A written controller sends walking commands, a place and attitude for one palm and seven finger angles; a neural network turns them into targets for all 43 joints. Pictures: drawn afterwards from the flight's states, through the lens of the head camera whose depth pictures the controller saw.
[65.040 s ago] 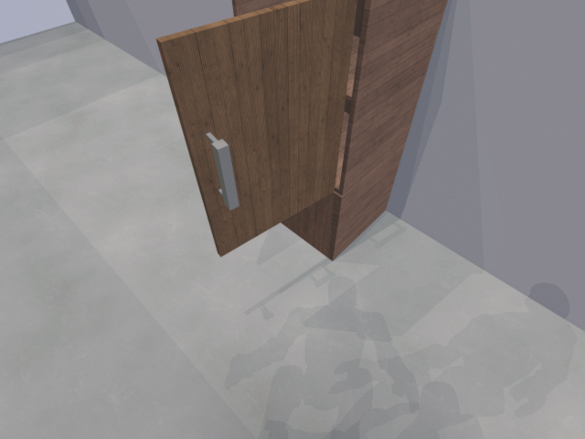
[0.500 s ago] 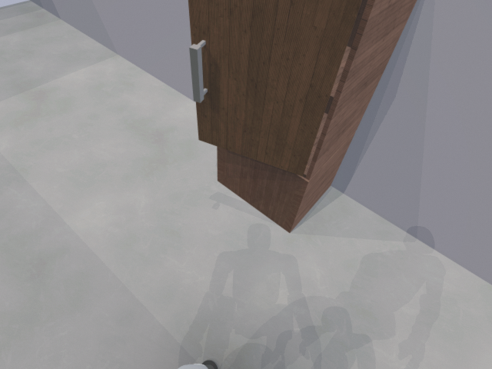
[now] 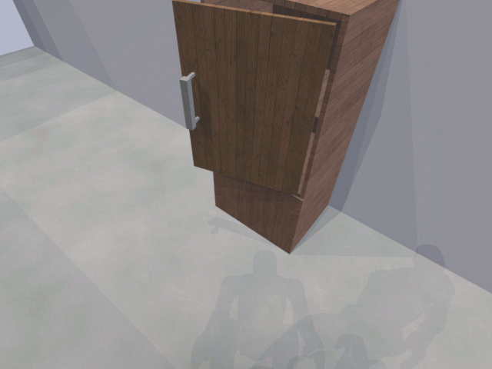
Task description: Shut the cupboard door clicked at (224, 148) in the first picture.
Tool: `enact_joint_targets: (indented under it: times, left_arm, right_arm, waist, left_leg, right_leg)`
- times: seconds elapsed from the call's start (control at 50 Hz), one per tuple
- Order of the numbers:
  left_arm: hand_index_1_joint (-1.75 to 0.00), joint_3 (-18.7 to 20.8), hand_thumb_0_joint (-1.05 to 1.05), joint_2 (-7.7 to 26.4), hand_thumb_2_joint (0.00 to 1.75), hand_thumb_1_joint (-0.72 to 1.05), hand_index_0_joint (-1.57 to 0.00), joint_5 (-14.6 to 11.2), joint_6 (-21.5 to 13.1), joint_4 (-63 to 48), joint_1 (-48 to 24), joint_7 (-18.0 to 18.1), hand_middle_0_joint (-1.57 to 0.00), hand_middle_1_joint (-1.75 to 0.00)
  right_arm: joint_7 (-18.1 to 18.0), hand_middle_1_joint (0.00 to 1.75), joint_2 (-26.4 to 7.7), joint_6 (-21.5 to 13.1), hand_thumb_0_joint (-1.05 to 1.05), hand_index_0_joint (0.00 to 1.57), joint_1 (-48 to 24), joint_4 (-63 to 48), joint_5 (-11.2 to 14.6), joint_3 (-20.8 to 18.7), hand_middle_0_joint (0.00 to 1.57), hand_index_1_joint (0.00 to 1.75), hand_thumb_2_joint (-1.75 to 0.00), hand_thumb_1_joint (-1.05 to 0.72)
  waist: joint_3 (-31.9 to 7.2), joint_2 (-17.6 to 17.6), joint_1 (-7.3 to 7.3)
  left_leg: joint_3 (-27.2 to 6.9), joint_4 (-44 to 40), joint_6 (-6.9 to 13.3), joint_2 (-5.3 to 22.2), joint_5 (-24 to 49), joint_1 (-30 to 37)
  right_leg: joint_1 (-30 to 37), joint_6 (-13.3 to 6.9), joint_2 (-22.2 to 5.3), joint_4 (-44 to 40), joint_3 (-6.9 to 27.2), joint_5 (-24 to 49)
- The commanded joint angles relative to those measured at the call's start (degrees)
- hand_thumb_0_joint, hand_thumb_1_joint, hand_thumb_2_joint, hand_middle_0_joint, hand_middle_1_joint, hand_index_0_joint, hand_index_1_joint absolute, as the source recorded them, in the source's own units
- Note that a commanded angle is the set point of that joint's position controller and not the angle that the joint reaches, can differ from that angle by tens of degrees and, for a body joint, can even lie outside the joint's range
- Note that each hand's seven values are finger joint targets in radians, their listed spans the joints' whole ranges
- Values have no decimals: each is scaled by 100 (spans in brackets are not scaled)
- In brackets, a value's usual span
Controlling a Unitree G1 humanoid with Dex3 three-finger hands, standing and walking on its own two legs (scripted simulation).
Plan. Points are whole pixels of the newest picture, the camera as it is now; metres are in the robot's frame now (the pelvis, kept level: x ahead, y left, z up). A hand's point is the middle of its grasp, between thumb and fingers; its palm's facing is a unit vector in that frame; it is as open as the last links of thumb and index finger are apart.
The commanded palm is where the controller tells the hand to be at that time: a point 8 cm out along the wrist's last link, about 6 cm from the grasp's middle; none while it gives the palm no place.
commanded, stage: let the arm hang, fingers relaxed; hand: left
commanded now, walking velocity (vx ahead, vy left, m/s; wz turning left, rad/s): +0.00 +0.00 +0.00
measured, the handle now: (191, 101) +0.88 +0.22 -0.03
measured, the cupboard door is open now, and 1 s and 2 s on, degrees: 17 17 17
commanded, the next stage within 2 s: look to check the result in 0.10 s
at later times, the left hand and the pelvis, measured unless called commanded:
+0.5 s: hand out of the picture -0.01 +0.17 -0.18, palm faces +0.02 -0.98 -0.19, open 7.4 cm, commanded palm none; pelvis +0.02 +0.00 +0.00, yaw -1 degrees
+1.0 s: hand out of the picture +0.00 +0.17 -0.18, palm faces +0.07 -0.98 -0.20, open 7.4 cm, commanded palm none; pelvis +0.02 +0.00 -0.01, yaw +2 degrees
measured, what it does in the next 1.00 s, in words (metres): stands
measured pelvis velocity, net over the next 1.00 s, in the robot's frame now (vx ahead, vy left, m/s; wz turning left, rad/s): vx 0.02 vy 0.00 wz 0.04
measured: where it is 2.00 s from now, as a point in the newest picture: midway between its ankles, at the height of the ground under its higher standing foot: outside the picture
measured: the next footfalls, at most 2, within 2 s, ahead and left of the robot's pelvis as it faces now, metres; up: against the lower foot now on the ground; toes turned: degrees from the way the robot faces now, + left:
right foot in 1.48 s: +0.05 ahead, -0.14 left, +0.00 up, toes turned +17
left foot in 1.80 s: -0.03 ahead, +0.12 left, +0.00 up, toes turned +35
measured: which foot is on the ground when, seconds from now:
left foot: down 0.00-1.00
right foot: down 0.00-1.00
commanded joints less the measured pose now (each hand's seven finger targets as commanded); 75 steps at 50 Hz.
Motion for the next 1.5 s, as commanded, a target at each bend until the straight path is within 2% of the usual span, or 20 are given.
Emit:
enact_joint_targets:
  times: [0.0,0.26,0.8,0.94,1.02,1.04,1.06,1.08,1.1,1.12,1.14,1.16,1.18,1.28,1.36,1.4,1.42,1.44,1.46,1.48]
  left_arm:
    - [-30,170,0,705,90,90,-20,5,-15,7,561,75,-20,-30]
    - [-30,170,0,697,90,90,-20,-15,-20,42,579,116,-20,-30]
    - [-30,145,0,728,90,90,-20,-6,-22,104,607,116,-20,-30]
    - [-30,380,0,999,90,90,-20,23,76,-245,569,142,-20,-30]
    - [-30,496,0,1190,90,90,-20,77,89,-578,241,141,-20,-30]
    - [-30,515,0,1202,90,90,-20,99,95,-649,153,146,-20,-30]
    - [-30,537,0,1263,90,90,-20,99,89,-729,36,150,-20,-30]
    - [-30,563,0,1282,90,90,-20,66,93,-810,42,137,-20,-30]
    - [-30,549,0,1117,90,90,-20,-11,112,-938,172,131,-20,-30]
    - [-30,520,0,1080,90,90,-20,-19,147,-1080,-121,138,-20,-30]
    - [-30,528,0,1133,90,90,-20,18,202,-1192,-383,123,-20,-30]
    - [-30,532,0,1090,90,90,-20,41,191,-1212,-435,85,-20,-30]
    - [-30,542,0,1046,90,90,-20,68,178,-1226,-427,46,-20,-30]
    - [-30,580,0,1019,90,90,-20,91,228,-1335,-216,-19,-20,-30]
    - [-30,577,0,1050,90,90,-20,82,268,-1431,14,-14,-20,-30]
    - [-30,602,0,1133,90,90,-20,66,282,-1363,450,-2,-20,-30]
    - [-30,642,0,1215,90,90,-20,68,266,-1315,758,8,-20,-30]
    - [-30,713,0,1653,90,90,-20,148,191,-1407,839,36,-20,-30]
    - [-30,783,0,2118,90,90,-20,227,183,-1665,172,88,-20,-30]
    - [-30,681,0,2012,90,90,-20,113,226,-1975,-1052,133,-20,-30]
  right_arm:
    - [-53,30,-592,-110,0,20,283,-144,-35,-61,20,30,-90,-90]
    - [-87,30,-570,-114,0,20,342,-74,-4,-40,20,30,-90,-90]
    - [-79,30,-654,-90,0,20,145,-85,-3,-31,20,30,-90,-90]
    - [-15,30,-653,48,0,20,42,-413,-11,-142,20,30,-90,-90]
    - [54,30,-616,150,0,20,-122,-711,-54,-248,20,30,-90,-90]
    - [70,30,-637,163,0,20,-81,-775,-57,-268,20,30,-90,-90]
    - [79,30,-687,149,0,20,111,-780,-69,-291,20,30,-90,-90]
    - [84,30,-832,114,0,20,492,-750,-108,-316,20,30,-90,-90]
    - [66,30,-1144,65,0,20,755,-782,-166,-357,20,30,-90,-90]
    - [35,30,-1305,80,0,20,915,-736,-133,-379,20,30,-90,-90]
    - [34,30,-1344,78,0,20,771,-780,-85,-397,20,30,-90,-90]
    - [32,30,-1341,79,0,20,480,-937,-115,-403,20,30,-90,-90]
    - [30,30,-1282,65,0,20,241,-1038,-134,-403,20,30,-90,-90]
    - [65,30,-1421,105,0,20,-126,-1250,-149,-498,20,30,-90,-90]
    - [106,30,-1531,186,0,20,-213,-1370,-177,-601,20,30,-90,-90]
    - [118,30,-1478,230,0,20,-415,-1468,-169,-633,20,30,-90,-90]
    - [121,30,-1385,269,0,20,-562,-1538,-132,-636,20,30,-90,-90]
    - [156,30,-1077,304,0,20,-440,-1577,-56,-609,20,30,-90,-90]
    - [172,30,-694,269,0,20,-316,-1641,-48,-611,20,30,-90,-90]
    - [208,30,-979,289,0,20,-195,-1680,-123,-651,20,30,-90,-90]
  waist:
    - [475,180,19]
    - [331,-48,18]
    - [545,32,14]
    - [484,-316,85]
    - [758,-697,33]
    - [747,-713,-20]
    - [723,-458,-152]
    - [412,113,-281]
    - [138,1311,-275]
    - [35,1737,-349]
    - [190,894,-261]
    - [187,528,-170]
    - [225,472,-72]
    - [-190,700,44]
    - [-329,919,66]
    - [-346,1020,235]
    - [-274,911,385]
    - [-219,-137,394]
    - [109,-1496,275]
    - [386,-702,-236]
  left_leg:
    - [-593,-291,95,554,15,778]
    - [-464,-78,116,605,607,968]
    - [-454,-161,97,578,447,994]
    - [-444,781,69,281,294,33]
    - [-69,2062,-88,133,-1379,-628]
    - [1,2021,-91,171,-1490,-619]
    - [-31,1535,-56,245,-1102,-310]
    - [-510,862,162,455,379,246]
    - [-2078,177,768,1261,1868,655]
    - [-3301,-829,1116,1789,1292,542]
    - [-3394,-1096,1196,1968,-219,131]
    - [-3293,-1212,1137,1803,-1564,-147]
    - [-2980,-1251,1001,1564,-2040,-327]
    - [-2436,-1321,679,1041,-2488,-355]
    - [-2483,-1375,528,814,-2395,-385]
    - [-2321,-1265,342,529,-2310,-676]
    - [-2099,-969,122,278,-2480,-1197]
    - [-1480,466,-257,-321,-2430,-1843]
    - [-498,3197,-528,-919,-2433,-2275]
    - [-698,4427,-356,-395,-2394,-2027]
  right_leg:
    - [-1161,-124,-692,-762,487,597]
    - [-846,-85,-721,-788,450,1373]
    - [-840,-50,-746,-862,431,1301]
    - [-576,-285,-1207,-239,316,1707]
    - [-570,-791,-1944,8,462,3076]
    - [-530,-794,-1967,244,325,3497]
    - [-587,-681,-1942,808,75,3779]
    - [-844,-307,-1525,1767,-389,3349]
    - [-1534,118,-728,2924,-792,1343]
    - [-1952,178,-260,3998,-431,-1568]
    - [-2174,148,-540,4251,76,-1490]
    - [-2207,189,-638,4261,180,-1140]
    - [-2218,223,-650,4094,162,-814]
    - [-1969,318,-370,3210,-174,-540]
    - [-1445,299,-71,2104,-391,-719]
    - [-750,256,62,1065,-535,-588]
    - [-127,188,-37,140,-513,-307]
    - [226,-189,-1015,-1119,647,-1012]
    - [-720,-936,-2973,-1996,2605,-1892]
    - [-1750,-964,-3076,-1597,1887,-943]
